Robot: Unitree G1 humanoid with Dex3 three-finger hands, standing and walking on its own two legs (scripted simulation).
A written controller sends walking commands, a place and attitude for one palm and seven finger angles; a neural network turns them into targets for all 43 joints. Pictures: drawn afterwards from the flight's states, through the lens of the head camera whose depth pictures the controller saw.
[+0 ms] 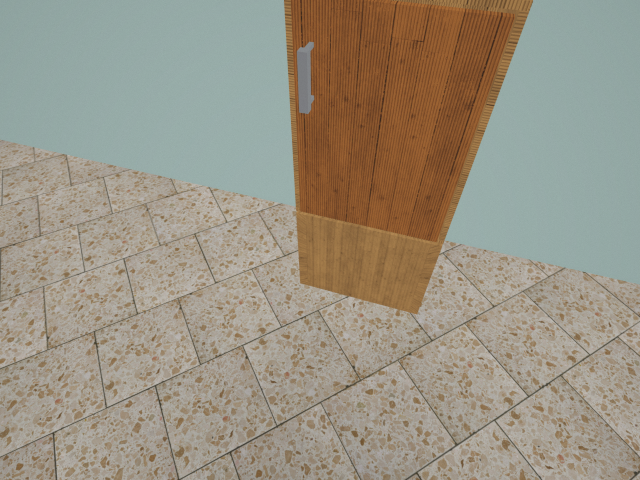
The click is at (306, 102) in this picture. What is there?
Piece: cupboard door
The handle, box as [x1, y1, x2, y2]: [297, 42, 313, 113]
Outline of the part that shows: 313,42 309,42 304,47 300,47 297,50 299,112 308,113 310,110 310,104 313,100 313,95 310,94 309,51 313,47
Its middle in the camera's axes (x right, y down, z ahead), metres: -0.03 -0.35 +0.84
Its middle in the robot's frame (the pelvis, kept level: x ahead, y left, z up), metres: +0.87 +0.07 +0.08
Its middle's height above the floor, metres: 0.87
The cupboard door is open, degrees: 0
